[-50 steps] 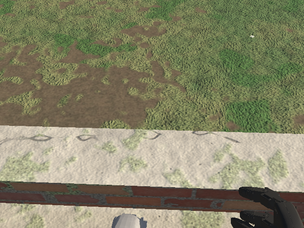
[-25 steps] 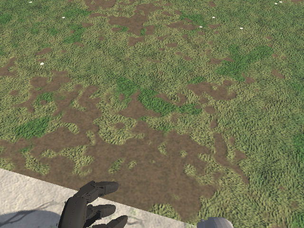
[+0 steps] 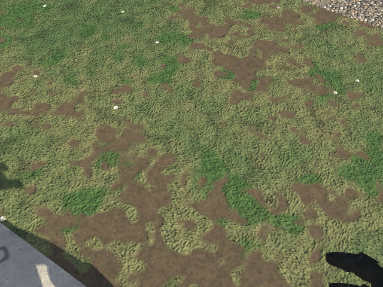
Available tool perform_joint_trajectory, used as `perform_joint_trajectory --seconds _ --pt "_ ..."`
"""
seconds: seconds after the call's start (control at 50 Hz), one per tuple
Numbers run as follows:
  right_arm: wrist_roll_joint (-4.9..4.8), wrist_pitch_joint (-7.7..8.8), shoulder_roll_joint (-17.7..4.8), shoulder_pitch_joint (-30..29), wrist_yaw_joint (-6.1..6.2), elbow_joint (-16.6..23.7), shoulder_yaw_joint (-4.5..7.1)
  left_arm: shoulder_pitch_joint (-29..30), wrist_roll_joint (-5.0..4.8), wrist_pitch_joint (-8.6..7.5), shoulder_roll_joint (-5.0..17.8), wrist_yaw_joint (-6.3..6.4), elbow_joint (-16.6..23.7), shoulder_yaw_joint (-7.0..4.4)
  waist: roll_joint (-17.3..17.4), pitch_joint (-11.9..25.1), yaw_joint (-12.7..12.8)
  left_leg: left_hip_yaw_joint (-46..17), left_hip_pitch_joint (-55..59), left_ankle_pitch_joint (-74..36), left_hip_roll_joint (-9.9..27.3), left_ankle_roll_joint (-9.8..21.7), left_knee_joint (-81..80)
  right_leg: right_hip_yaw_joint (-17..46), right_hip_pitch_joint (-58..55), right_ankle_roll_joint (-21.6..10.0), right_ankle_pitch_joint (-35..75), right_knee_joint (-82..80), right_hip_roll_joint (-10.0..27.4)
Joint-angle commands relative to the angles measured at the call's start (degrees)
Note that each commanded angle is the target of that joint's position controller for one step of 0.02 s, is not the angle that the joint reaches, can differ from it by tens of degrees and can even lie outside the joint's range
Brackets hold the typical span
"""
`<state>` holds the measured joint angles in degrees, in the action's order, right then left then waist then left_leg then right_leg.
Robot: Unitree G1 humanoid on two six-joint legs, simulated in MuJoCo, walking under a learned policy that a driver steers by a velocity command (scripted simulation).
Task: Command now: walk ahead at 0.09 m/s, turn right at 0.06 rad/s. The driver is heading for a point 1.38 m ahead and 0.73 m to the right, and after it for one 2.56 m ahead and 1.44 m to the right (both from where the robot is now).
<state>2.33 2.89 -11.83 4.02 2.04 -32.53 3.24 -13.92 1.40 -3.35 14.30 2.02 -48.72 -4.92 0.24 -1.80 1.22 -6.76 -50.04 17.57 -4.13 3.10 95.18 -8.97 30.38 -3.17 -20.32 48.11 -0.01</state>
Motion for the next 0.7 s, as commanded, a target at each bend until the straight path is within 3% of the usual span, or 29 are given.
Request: perform_joint_trajectory --seconds 0.02,0.04,0.06,0.08,0.12,0.14,0.16,0.18,0.2,0.22,0.24,0.26,0.3,0.34,0.4,0.46,0.52,0.56,0.58,0.6,0.62,0.64,0.66,0.68,0.7 --pt "-0.45 -0.01 -0.2 13.0 -0.48 1.1 -2.26 8.1 -0.17 -1.14 0.6 -0.07 3.8 1.86 -1.3 4.0 -10.0 6.7 17.9 -7.7 4.9 -2.4 -34.7 7.5 4.6 -7.1 34.4 -23.8 4.0" --pt "-1.93 0.50 0.0 12.0 -1.48 -1.4 -2.43 3.6 -0.02 -1.49 2.1 -0.21 4.0 1.34 -2.8 8.5 -5.6 10.4 24.7 -8.4 3.3 -3.1 -40.4 6.8 -0.5 -7.6 39.9 -26.2 2.9" --pt "-2.42 0.61 0.7 12.9 -2.07 -1.6 -2.57 1.4 0.04 -2.10 4.4 -0.48 4.5 0.37 -6.1 9.6 -4.4 8.4 27.7 -9.9 4.5 -3.1 -42.7 10.1 -3.9 -7.7 43.5 -26.9 5.8" --pt "-2.84 0.70 1.3 11.1 -2.40 -1.0 -2.72 0.5 -0.39 -2.14 5.6 -0.82 4.7 -0.24 -6.5 9.8 -3.4 7.8 28.3 -10.5 4.4 -2.6 -47.0 11.1 -7.8 -7.2 41.2 -26.7 6.6" --pt "-2.02 1.49 1.0 8.0 -2.35 -0.5 -2.29 -1.1 -0.66 -1.47 6.4 -1.86 5.5 -0.84 -5.0 9.9 -1.2 9.2 31.1 -13.6 1.9 -1.5 -57.3 12.5 -13.8 -5.7 32.5 -24.4 6.1" --pt "-1.37 2.12 0.7 8.0 -1.94 -0.5 -1.82 -0.6 -1.09 -0.70 6.7 -2.33 6.4 -1.05 -5.9 9.0 -1.9 9.5 34.6 -14.8 1.0 -1.3 -64.0 12.9 -13.5 -4.7 30.5 -22.0 5.9" --pt "-0.52 2.69 -0.7 8.0 -1.52 -0.6 -1.29 -2.3 -1.18 -0.21 5.2 -2.67 6.8 -0.95 -5.0 8.4 -1.3 8.3 38.8 -14.3 1.9 -1.0 -68.4 13.5 -11.8 -2.9 22.8 -18.8 4.5" --pt "0.44 3.19 -2.8 9.4 -1.04 0.4 -0.75 -3.2 -1.07 0.17 2.0 -2.78 8.4 -0.18 -1.0 10.1 -1.4 -0.6 45.1 -20.6 11.5 0.2 -69.2 12.9 -6.7 -0.5 7.1 -12.7 2.5" --pt "0.78 3.00 -5.4 11.0 -0.70 2.6 -0.80 -5.7 -0.49 0.84 -2.5 -2.19 10.2 1.01 9.2 11.3 -1.0 -14.7 49.2 -36.0 26.4 4.1 -70.3 9.2 1.6 1.5 -15.4 -0.1 -2.0" --pt "-0.03 2.15 -6.5 10.9 0.00 2.5 -0.32 -7.5 -1.40 1.85 0.5 -1.78 10.1 0.24 14.1 15.4 -2.5 -19.2 48.0 -34.5 29.6 12.6 -73.3 8.9 4.2 2.7 -19.5 9.3 -3.3" --pt "-0.70 1.74 -4.3 10.5 0.32 2.4 -0.61 -6.4 -0.55 2.56 3.0 -1.70 9.8 -0.51 9.5 13.9 -2.5 -19.4 45.5 -23.5 27.5 13.4 -75.8 10.8 4.9 3.6 -16.3 14.7 -1.6" --pt "-0.98 1.69 -2.5 8.7 0.52 1.9 -1.17 -4.0 -0.09 2.83 3.3 -1.83 10.2 -0.86 7.4 10.0 -1.5 -15.4 41.5 -16.3 24.4 11.7 -77.8 11.6 5.3 4.5 -12.8 16.5 -0.9" --pt "-0.96 1.83 -2.1 6.0 0.84 1.2 -1.18 -3.7 -0.17 3.65 2.9 -2.13 10.3 -1.29 7.3 7.7 0.6 -8.5 37.4 -11.7 20.8 9.5 -80.0 11.9 3.4 5.8 -7.9 18.7 0.6" --pt "-0.82 2.13 -2.2 5.7 0.88 0.5 -1.02 -3.9 -0.27 4.56 2.6 -2.06 10.1 -1.46 5.8 8.0 0.9 -4.3 35.8 -13.2 19.5 9.5 -80.0 10.8 1.9 6.4 -4.6 22.3 0.3" --pt "-0.37 2.21 -3.1 6.4 0.71 -0.4 -0.66 -1.4 -0.57 5.49 2.8 -2.01 11.4 -1.52 6.2 7.6 0.3 -1.2 36.3 -11.8 20.3 10.4 -79.7 10.5 3.2 6.3 -2.1 22.8 0.9" --pt "-0.35 1.86 -5.2 7.9 0.63 -1.2 0.17 2.4 -0.27 6.04 2.1 -2.77 13.9 -0.62 7.6 6.5 -0.9 1.6 36.3 -7.3 20.6 9.4 -78.8 9.5 2.3 5.0 -2.4 14.0 2.2" --pt "0.09 0.81 -7.9 7.8 -0.09 -1.6 1.29 3.3 -0.67 6.13 2.3 -3.58 15.2 0.03 10.6 6.6 -1.9 5.7 34.1 -4.7 19.9 8.2 -76.0 5.9 -5.6 2.7 -8.7 1.9 1.5" --pt "-0.27 -0.14 -9.5 7.7 -0.44 -2.2 1.91 0.4 -0.78 5.72 2.3 -3.82 15.1 0.14 10.1 6.6 -0.3 7.7 31.0 -0.6 19.4 6.2 -72.5 3.3 -13.3 0.9 -3.4 -8.9 0.3" --pt "-0.32 -0.69 -9.0 8.8 -0.47 -2.8 1.98 -2.5 -0.62 5.14 3.1 -3.84 14.0 -0.09 7.6 6.1 0.5 10.2 27.2 1.7 17.5 3.5 -68.6 3.2 -18.7 0.0 0.2 -14.8 -1.4" --pt "0.19 -1.52 -7.5 11.3 -0.83 -3.7 2.08 -5.1 0.04 4.08 5.4 -3.84 13.8 -0.44 -1.7 3.5 1.0 15.2 21.6 6.0 14.1 -0.6 -58.3 12.8 -21.4 -0.9 1.9 -24.4 2.5" --pt "-0.35 -2.49 -1.7 11.6 -1.32 -0.9 0.48 -2.9 -0.04 3.36 12.0 -3.24 17.5 -1.45 -18.9 1.4 -0.7 17.6 7.4 18.2 6.8 -6.0 -43.3 39.9 -21.2 -4.7 -1.2 -33.0 18.7" --pt "-0.66 -2.85 -5.2 4.9 -0.76 1.6 1.12 -2.8 -0.69 3.79 15.3 -1.57 18.7 -3.30 -18.0 -0.9 3.1 7.8 7.9 15.1 5.8 -6.0 -36.6 42.5 -13.9 -10.5 6.7 -34.5 19.7" --pt "-1.46 -2.79 -6.1 3.0 -0.94 1.6 1.40 -0.7 -0.64 4.14 12.7 -1.09 18.3 -2.47 -15.2 -1.5 1.3 5.5 8.3 10.7 6.3 -6.2 -32.0 38.2 -12.2 -11.4 5.6 -33.5 17.1" --pt "-1.63 -2.46 -6.4 3.5 -1.15 0.8 1.41 2.3 -0.76 4.30 10.1 -1.08 18.8 -1.62 -12.6 -1.9 -0.5 5.1 9.2 6.2 6.5 -6.1 -31.4 33.4 -11.0 -10.0 3.4 -32.8 13.9" --pt "-1.11 -2.19 -6.9 3.9 -1.13 -0.1 1.63 5.4 -0.39 4.26 9.0 -1.24 19.9 -1.29 -11.6 -0.1 -1.4 5.6 10.0 2.7 6.1 -5.8 -30.8 30.1 -12.1 -8.7 6.2 -31.5 11.0"
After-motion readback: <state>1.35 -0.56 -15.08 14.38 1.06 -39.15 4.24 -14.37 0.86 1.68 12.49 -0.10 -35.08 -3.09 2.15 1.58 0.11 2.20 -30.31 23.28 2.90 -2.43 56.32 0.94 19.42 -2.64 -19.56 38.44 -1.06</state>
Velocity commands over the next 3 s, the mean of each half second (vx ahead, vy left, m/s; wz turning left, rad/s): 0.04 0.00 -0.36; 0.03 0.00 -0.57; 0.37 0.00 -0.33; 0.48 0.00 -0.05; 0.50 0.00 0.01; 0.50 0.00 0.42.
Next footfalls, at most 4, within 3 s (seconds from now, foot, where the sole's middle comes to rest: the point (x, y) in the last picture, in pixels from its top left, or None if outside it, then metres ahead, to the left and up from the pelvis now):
0.18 left None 0.22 0.11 -0.73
0.60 right None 0.10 -0.11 -0.73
1.02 left None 0.21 0.04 -0.73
1.48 right None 0.25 -0.31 -0.73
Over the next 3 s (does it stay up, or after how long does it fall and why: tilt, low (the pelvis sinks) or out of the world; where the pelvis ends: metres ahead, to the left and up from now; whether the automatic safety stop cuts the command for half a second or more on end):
stays up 0.84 -0.72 0.04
